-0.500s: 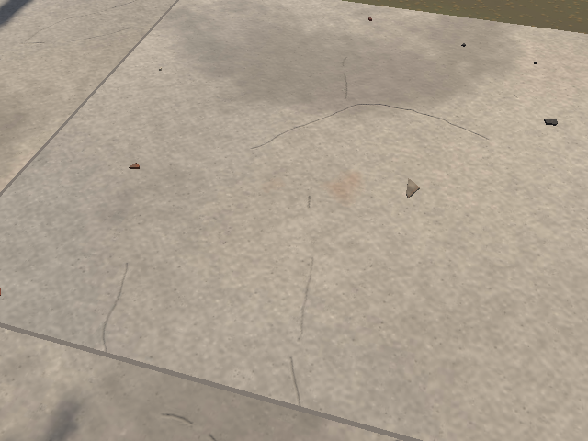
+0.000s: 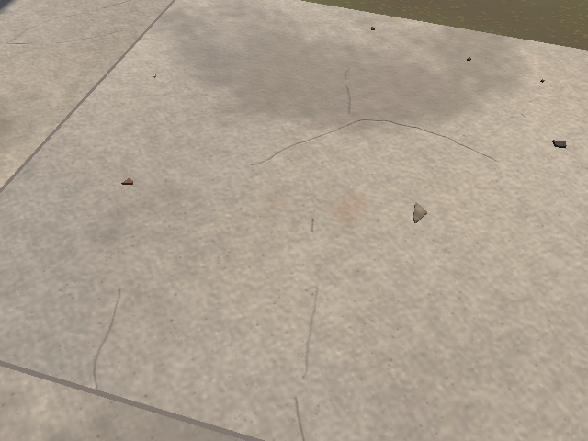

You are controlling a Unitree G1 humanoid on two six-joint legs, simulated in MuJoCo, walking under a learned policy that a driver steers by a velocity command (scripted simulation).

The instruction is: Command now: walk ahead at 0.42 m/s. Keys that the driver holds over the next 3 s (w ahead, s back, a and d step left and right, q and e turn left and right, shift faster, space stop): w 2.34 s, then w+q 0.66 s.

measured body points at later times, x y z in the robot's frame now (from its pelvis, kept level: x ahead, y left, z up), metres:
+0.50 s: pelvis +0.28 -0.03 +0.00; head +0.30 -0.03 +0.44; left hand +0.31 +0.22 -0.15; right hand +0.30 -0.27 -0.16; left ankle +0.20 +0.09 -0.64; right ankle +0.32 -0.07 -0.74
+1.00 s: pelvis +0.57 +0.02 -0.01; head +0.60 +0.03 +0.44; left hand +0.53 +0.26 -0.16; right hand +0.69 -0.22 -0.14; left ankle +0.64 +0.08 -0.74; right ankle +0.42 -0.09 -0.64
